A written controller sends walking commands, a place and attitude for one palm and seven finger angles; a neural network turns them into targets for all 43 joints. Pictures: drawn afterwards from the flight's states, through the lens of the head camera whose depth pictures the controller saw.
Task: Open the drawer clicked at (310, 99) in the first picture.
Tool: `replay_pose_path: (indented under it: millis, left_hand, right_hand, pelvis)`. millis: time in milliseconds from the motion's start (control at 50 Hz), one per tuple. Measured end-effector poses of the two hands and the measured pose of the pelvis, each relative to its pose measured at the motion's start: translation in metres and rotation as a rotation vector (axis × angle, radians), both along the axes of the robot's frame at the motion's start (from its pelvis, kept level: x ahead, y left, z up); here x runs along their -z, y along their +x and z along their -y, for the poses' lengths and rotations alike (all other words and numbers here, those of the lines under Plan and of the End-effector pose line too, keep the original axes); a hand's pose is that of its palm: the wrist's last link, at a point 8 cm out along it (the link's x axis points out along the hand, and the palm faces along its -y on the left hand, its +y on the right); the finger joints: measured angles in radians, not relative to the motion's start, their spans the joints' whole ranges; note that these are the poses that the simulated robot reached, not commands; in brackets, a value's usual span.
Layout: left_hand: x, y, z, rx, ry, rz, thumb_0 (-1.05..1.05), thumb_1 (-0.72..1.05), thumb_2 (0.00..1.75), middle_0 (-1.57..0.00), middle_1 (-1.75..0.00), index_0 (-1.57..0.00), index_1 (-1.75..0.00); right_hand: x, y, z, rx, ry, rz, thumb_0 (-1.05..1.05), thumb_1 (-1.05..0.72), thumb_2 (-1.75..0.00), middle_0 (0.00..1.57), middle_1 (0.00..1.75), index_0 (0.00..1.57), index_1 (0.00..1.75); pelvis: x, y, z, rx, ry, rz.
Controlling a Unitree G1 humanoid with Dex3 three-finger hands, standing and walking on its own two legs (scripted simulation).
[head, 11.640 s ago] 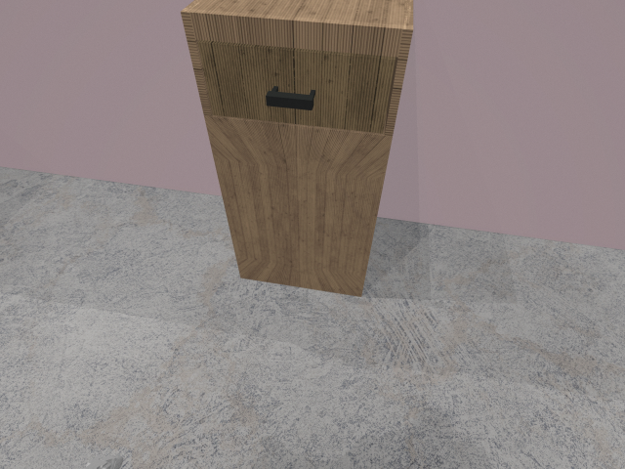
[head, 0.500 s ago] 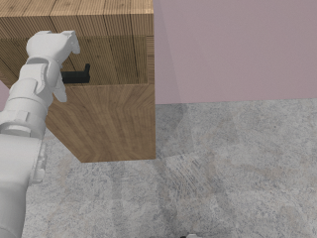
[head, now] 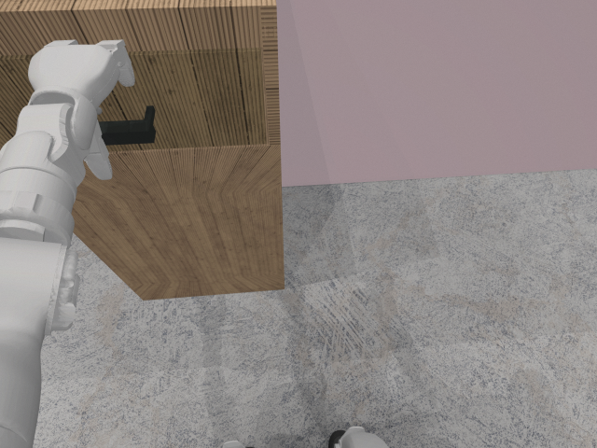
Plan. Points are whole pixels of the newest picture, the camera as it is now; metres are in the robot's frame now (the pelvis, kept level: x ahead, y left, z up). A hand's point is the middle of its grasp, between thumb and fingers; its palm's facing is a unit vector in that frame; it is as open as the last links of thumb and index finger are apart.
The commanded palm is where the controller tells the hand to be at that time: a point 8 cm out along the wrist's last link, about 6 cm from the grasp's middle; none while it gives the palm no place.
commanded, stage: move the hooked fingers above the handle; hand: left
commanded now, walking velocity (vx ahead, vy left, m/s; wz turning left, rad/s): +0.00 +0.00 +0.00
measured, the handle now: (118, 123) +0.58 +0.23 +0.07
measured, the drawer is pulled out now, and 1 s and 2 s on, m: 0.00 0.00 0.00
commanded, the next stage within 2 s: lower the fingers behind the handle in 0.86 s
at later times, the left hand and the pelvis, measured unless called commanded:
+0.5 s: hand (98, 111) +0.53 +0.23 +0.13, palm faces -0.02 +0.01 -1.00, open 13.6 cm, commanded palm +0.54 +0.21 +0.17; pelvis -0.01 +0.01 +0.00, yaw +0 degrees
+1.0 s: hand (99, 112) +0.53 +0.23 +0.13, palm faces -0.02 +0.00 -1.00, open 13.6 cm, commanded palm +0.54 +0.21 +0.16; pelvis -0.01 +0.00 +0.00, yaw +0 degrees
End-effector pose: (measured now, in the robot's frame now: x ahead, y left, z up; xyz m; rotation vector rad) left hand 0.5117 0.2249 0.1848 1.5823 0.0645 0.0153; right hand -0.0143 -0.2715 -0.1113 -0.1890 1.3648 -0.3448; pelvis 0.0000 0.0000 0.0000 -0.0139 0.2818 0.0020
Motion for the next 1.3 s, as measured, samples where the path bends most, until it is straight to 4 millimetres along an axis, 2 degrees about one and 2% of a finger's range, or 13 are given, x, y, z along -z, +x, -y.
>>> replay_pose_path:
  millis: [400, 1300]
  left_hand:
    - [0.001, 0.0, 0.001, -0.007, -0.002, 0.009, 0.0, -0.49, 0.3, -0.33, -1.21, -0.37, -1.22]
    - [0.005, -0.002, 0.001, -0.013, -0.01, 0.025, 0.0, -0.49, 0.3, -0.32, -1.2, -0.32, -1.27]
  right_hand:
    - [0.001, -0.018, -0.008, 0.01, -0.001, -0.007, 0.0, -0.91, -0.9, 0.21, 0.3, 0.21, 0.3]
    - [0.004, -0.013, -0.001, -0.005, -0.005, -0.011, 0.0, -0.91, -0.9, 0.21, 0.3, 0.21, 0.3]
  pelvis:
    - [0.003, -0.01, -0.006, 0.003, -0.001, -0.014]
    - [0.007, -0.011, -0.001, -0.001, -0.002, -0.024]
